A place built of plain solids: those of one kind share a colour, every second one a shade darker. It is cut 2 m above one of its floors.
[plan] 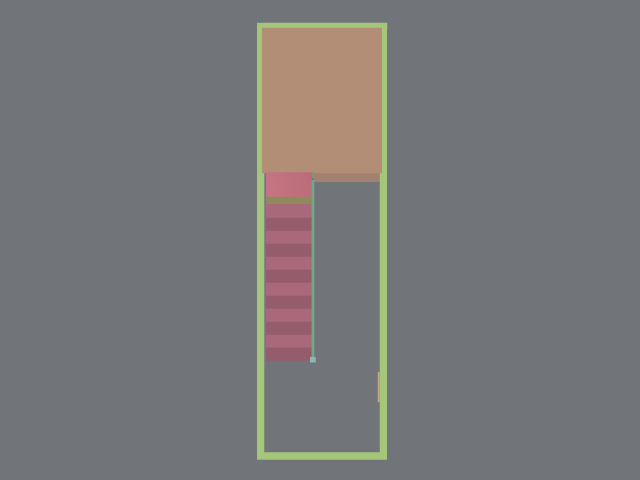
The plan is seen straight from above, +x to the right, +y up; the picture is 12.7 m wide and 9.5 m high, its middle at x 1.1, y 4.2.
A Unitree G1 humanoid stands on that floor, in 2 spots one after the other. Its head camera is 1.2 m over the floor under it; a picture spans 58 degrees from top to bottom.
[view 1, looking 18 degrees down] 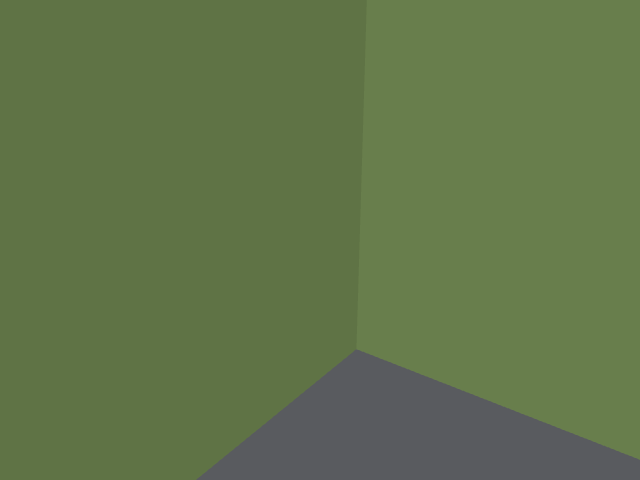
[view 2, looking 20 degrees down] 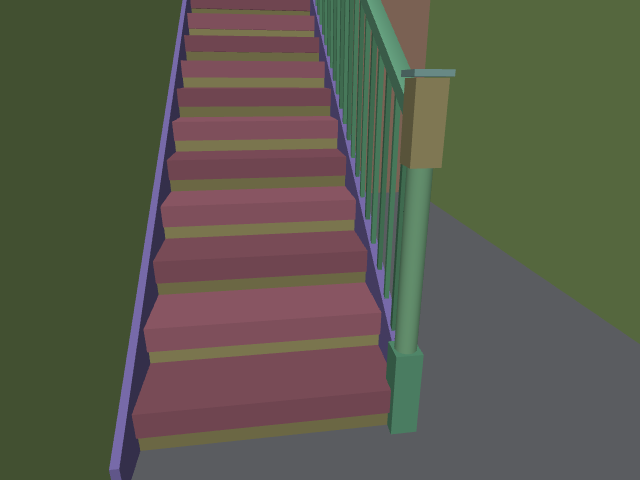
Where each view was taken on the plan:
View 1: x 1.63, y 1.00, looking -143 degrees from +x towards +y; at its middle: wall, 1.75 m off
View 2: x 0.48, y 0.59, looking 82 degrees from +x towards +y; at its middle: tread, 2.03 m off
